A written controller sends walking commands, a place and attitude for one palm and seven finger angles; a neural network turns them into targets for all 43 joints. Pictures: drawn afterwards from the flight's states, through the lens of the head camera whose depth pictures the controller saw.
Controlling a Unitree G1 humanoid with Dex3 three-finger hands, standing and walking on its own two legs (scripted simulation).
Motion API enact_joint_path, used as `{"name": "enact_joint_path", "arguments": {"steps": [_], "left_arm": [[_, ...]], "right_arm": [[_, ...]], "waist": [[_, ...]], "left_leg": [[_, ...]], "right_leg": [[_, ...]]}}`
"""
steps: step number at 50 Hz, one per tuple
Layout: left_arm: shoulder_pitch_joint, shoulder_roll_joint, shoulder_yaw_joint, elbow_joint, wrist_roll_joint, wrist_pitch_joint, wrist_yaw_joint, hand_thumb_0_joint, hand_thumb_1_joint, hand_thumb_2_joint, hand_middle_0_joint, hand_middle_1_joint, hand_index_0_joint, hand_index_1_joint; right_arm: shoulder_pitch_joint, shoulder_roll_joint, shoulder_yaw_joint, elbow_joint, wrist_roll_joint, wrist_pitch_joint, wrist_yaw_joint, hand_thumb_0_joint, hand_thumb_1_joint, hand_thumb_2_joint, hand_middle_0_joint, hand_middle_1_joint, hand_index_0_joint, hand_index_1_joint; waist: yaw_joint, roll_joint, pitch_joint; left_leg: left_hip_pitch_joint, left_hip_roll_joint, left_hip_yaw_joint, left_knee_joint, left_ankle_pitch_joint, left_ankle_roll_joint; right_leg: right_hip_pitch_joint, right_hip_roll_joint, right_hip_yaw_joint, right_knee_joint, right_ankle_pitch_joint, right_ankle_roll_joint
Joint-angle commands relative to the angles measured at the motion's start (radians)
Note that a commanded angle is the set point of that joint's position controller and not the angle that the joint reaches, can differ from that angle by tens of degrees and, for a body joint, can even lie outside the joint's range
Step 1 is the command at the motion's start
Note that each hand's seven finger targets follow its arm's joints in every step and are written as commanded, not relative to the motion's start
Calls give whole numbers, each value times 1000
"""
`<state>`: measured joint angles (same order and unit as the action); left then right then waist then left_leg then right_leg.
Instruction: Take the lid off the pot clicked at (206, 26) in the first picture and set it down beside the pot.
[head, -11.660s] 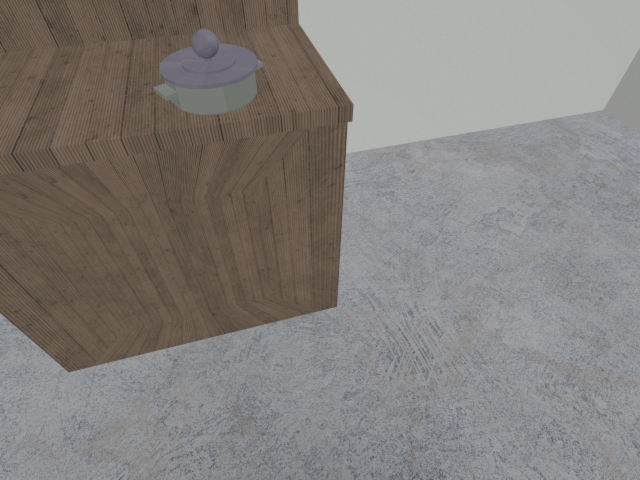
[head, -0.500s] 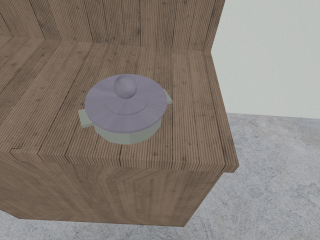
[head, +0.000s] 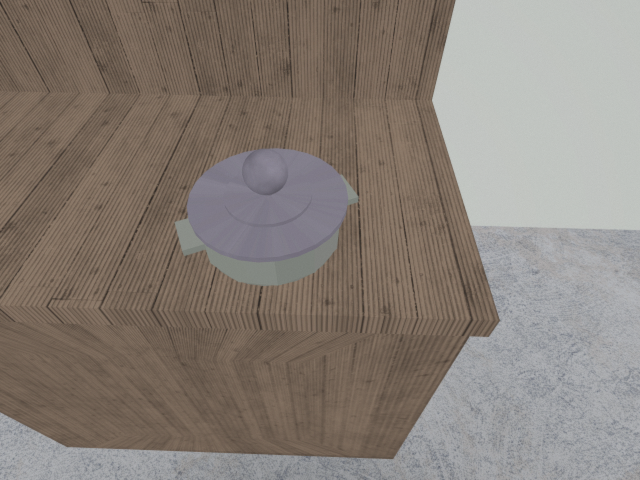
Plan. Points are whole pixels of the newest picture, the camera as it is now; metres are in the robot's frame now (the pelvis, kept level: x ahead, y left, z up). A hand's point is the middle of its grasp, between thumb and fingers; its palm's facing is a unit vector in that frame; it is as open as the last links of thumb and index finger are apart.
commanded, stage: look again from close up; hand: left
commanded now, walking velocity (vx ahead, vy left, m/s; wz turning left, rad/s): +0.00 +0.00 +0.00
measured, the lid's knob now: (265, 172) +0.42 +0.09 +0.18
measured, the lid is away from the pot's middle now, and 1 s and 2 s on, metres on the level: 0.00 0.00 0.00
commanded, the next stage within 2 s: lift the closed hand beside the body in 0.72 s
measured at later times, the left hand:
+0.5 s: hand out of the picture +0.00 +0.16 -0.17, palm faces +0.01 -0.98 -0.18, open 7.4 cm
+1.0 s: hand (170, 460) +0.15 +0.19 -0.04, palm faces +0.22 -0.93 -0.30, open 6.8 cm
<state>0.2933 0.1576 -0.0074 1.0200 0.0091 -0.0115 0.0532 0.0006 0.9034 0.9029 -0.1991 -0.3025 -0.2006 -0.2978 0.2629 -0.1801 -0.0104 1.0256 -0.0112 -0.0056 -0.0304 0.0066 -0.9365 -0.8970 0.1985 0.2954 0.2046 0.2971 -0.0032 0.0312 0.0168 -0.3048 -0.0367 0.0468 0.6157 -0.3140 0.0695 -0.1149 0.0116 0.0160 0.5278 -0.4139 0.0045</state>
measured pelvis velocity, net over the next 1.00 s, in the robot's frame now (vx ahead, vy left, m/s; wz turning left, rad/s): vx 0.00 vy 0.00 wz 0.02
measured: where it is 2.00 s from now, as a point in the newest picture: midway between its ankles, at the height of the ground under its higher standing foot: outside the picture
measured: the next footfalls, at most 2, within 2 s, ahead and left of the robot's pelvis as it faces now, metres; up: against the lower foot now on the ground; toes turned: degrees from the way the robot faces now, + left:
none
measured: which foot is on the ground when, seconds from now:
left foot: down 0.00-1.00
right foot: down 0.00-1.00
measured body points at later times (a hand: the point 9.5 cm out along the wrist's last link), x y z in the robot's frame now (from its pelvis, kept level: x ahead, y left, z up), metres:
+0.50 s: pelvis +0.00 -0.01 +0.01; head +0.03 +0.00 +0.45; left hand +0.00 +0.21 -0.16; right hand +0.03 -0.24 -0.14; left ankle +0.01 +0.07 -0.73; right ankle -0.08 -0.13 -0.73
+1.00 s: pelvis +0.00 +0.00 +0.01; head -0.01 -0.02 +0.46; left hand +0.14 +0.24 -0.02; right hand +0.12 -0.24 -0.11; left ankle +0.01 +0.07 -0.73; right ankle -0.08 -0.12 -0.72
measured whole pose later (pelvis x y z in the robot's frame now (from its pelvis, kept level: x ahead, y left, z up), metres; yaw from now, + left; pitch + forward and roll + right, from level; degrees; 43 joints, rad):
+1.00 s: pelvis +0.00 +0.00 +0.01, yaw +1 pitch +0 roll +0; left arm 0.45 0.17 0.01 0.17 0.00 0.04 0.15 0.01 0.91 0.90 -0.31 -0.42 -0.31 -0.41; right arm 0.24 -0.21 -0.02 0.85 0.02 -0.18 -0.02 0.01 -0.91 -0.90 0.20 0.30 0.20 0.30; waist 0.03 0.03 -0.04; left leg -0.23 -0.07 0.04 0.44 -0.21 0.06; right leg -0.08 -0.02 -0.03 0.44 -0.34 -0.01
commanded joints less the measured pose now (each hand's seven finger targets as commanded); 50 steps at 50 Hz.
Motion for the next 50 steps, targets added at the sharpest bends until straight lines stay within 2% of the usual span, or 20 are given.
{"name": "enact_joint_path", "arguments": {"steps": [1, 3, 8, 13, 19, 22, 26, 27, 33, 36, 40, 41, 42, 43, 44, 45, 46, 47, 48, 50], "left_arm": [[57, 104, 13, -36, 3, 0, 6, 0, 900, 900, -200, -300, -200, -300], [54, 113, 18, -43, 3, 5, 3, 0, 900, 900, -200, -300, -200, -300], [59, 128, 17, -45, 3, 4, 1, 0, 900, 900, -200, -300, -200, -300], [64, 139, 18, -43, 2, -1, 1, 0, 900, 900, -200, -300, -200, -300], [71, 142, 17, -28, 2, -3, 1, 0, 900, 900, -200, -300, -200, -300], [77, 142, 17, -24, 0, -4, 0, 0, 900, 900, -200, -300, -200, -300], [82, 136, 16, -12, 1, -6, 1, 0, 900, 900, -200, -300, -200, -300], [82, 139, 18, -15, -1, -6, 1, 0, 900, 900, -200, -300, -200, -300], [77, 131, 19, -9, 1, -4, 1, 0, 900, 900, -200, -300, -200, -300], [70, 131, 19, -7, 2, -4, 1, 0, 900, 900, -200, -300, -200, -300], [60, 130, 20, -9, 1, -1, 0, 0, 900, 900, -200, -300, -200, -300], [130, 123, 19, 8, 22, -34, 31, 0, 900, 900, -200, -300, -200, -300], [-501, 517, 224, -1203, -125, -161, 90, 0, 900, 900, -244, -348, -244, -348], [-79, 266, 23, -1183, -76, -81, 120, 0, 900, 900, -288, -396, -288, -396], [-10, 206, 48, -1093, -55, -6, 140, 0, 900, 900, -332, -444, -332, -444], [173, 53, -34, -1091, -49, 59, 133, 0, 900, 900, -376, -492, -376, -492], [250, 70, -4, -1042, -25, 74, 137, 0, 900, 900, -420, -540, -420, -540], [445, -35, -30, -801, 2, 104, 125, 0, 900, 900, -464, -588, -464, -588], [429, -27, -30, -766, 14, 107, 98, 0, 900, 900, -508, -636, -508, -636], [491, 52, 33, -850, 18, 71, 39, 0, 900, 900, -596, -732, -596, -732]], "right_arm": [[22, -106, -11, -58, 0, -18, 5, 0, -900, -900, 200, 300, 200, 300], [20, -113, -13, -63, -1, -18, 5, 0, -900, -900, 200, 300, 200, 300], [8, -115, -12, -60, 2, -22, 6, 0, -900, -900, 200, 300, 200, 300], [6, -112, -12, -48, 5, -26, 4, 0, -900, -900, 200, 300, 200, 300], [-7, -98, -11, -29, 9, -25, 2, 0, -900, -900, 200, 300, 200, 300], [-2, -97, -12, -21, 9, -26, 1, 0, -900, -900, 200, 300, 200, 300], [-11, -92, -12, -9, 11, -27, -2, 0, -900, -900, 200, 300, 200, 300], [-7, -91, -12, -10, 11, -27, -1, 0, -900, -900, 200, 300, 200, 300], [-26, -91, -14, 0, 11, -24, -2, 0, -900, -900, 200, 300, 200, 300], [-24, -90, -15, 3, 11, -24, -4, 0, -900, -900, 200, 300, 200, 300], [-31, -92, -15, 6, 9, -22, -3, 0, -900, -900, 200, 300, 200, 300], [-58, -123, -15, -55, 6, -31, 0, 0, -900, -900, 200, 300, 200, 300], [-137, -244, -41, -301, 38, -168, 3, 0, -900, -900, 200, 300, 200, 300], [-78, -157, -18, -316, 78, -263, -26, 0, -900, -900, 200, 300, 200, 300], [-94, -160, -11, -258, 66, -278, -34, 0, -900, -900, 200, 300, 200, 300], [-98, -136, -8, -291, 68, -289, -21, 0, -900, -900, 200, 300, 200, 300], [-128, -134, -4, -309, 49, -290, -9, 0, -900, -900, 200, 300, 200, 300], [-162, -127, -25, -318, 42, -268, 3, 0, -900, -900, 200, 300, 200, 300], [-143, -150, -50, -349, 29, -232, 25, 0, -900, -900, 200, 300, 200, 300], [-220, -162, -75, -432, 20, -176, 30, 0, -900, -900, 200, 300, 200, 300]], "waist": [[3, -48, 85], [9, -43, 75], [13, -49, 39], [9, -46, -3], [10, -22, 20], [12, -39, 9], [11, -18, -5], [13, -51, -5], [15, -29, 28], [10, -38, 10], [13, -23, 25], [12, 30, -45], [27, 223, -373], [51, 316, -471], [57, 231, -449], [47, 224, -389], [56, 141, -270], [63, -17, -124], [42, -169, -19], [40, -317, 106]], "left_leg": [[25, 135, -180, -172, 168, -4], [28, 136, -193, -193, 123, -2], [64, 132, -173, -191, 151, -5], [117, 127, -147, -161, 252, -11], [120, 126, -129, -156, 269, -16], [133, 130, -129, -153, 294, -14], [152, 130, -118, -146, 340, -18], [145, 129, -121, -140, 334, -17], [133, 130, -120, -154, 307, -18], [150, 131, -120, -155, 340, -20], [145, 133, -126, -177, 305, -19], [198, 133, -98, 30, 584, -37], [336, 40, -137, -92, 631, -54], [494, 75, -81, -112, 820, -104], [465, 87, -100, -145, 851, -117], [489, 85, -119, -173, 864, -103], [437, 89, -135, -194, 899, -100], [326, 97, -129, -196, 840, -89], [221, 97, -133, -198, 703, -82], [91, 80, -93, -187, 426, -55]], "right_leg": [[-136, -53, 54, -82, 101, -63], [-135, -50, 44, -75, 78, -58], [-121, -67, 59, -94, 122, -53], [-101, -83, 71, -98, 221, -50], [-103, -93, 80, -116, 268, -46], [-87, -89, 75, -118, 288, -43], [-77, -101, 83, -118, 349, -42], [-64, -95, 79, -120, 350, -41], [-76, -97, 77, -133, 324, -38], [-66, -100, 78, -128, 356, -38], [-75, -98, 72, -134, 308, -38], [-104, -131, 130, -118, 721, -19], [-12, -79, 28, -101, 572, -25], [10, -44, -1, -57, 576, -57], [16, -32, -31, -67, 460, -57], [-7, -28, -61, -69, 425, -46], [-44, -17, -89, -73, 382, -41], [-117, -9, -110, -117, 344, -35], [-163, -4, -119, -142, 358, -32], [-203, -19, -103, -182, 377, -22]]}}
